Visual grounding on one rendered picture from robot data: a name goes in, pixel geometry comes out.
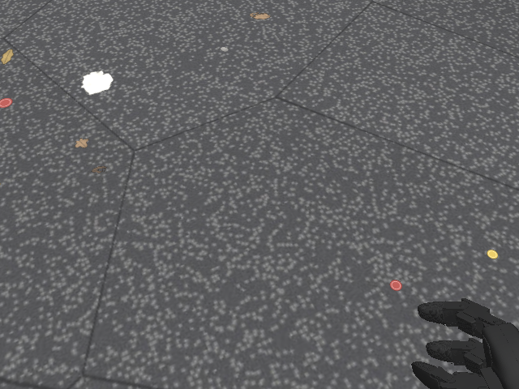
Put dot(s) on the robot right hand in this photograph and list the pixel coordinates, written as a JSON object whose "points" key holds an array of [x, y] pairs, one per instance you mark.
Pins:
{"points": [[494, 362]]}

